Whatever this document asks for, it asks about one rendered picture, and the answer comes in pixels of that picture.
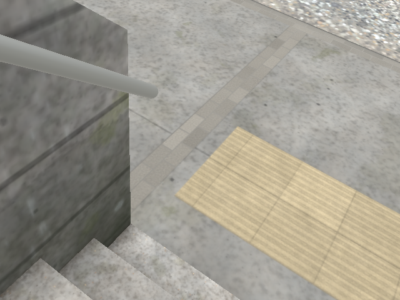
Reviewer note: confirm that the stairs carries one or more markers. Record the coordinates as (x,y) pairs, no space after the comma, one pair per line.
(133,267)

